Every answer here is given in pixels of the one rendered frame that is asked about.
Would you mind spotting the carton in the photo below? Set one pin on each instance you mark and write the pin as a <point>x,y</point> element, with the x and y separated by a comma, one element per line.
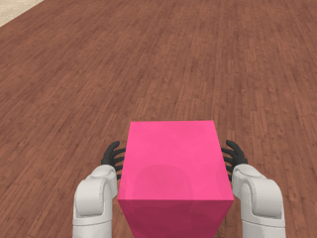
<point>174,182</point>

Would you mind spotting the robot left hand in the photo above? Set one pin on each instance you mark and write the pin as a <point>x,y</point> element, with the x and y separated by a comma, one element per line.
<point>110,154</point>

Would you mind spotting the robot right forearm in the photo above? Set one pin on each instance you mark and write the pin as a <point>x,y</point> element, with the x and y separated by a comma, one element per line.
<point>261,199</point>

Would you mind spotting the robot left forearm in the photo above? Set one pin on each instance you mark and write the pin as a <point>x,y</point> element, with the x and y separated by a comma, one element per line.
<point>93,204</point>

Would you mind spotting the robot right hand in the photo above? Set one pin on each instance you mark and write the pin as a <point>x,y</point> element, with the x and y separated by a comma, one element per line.
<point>237,155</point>

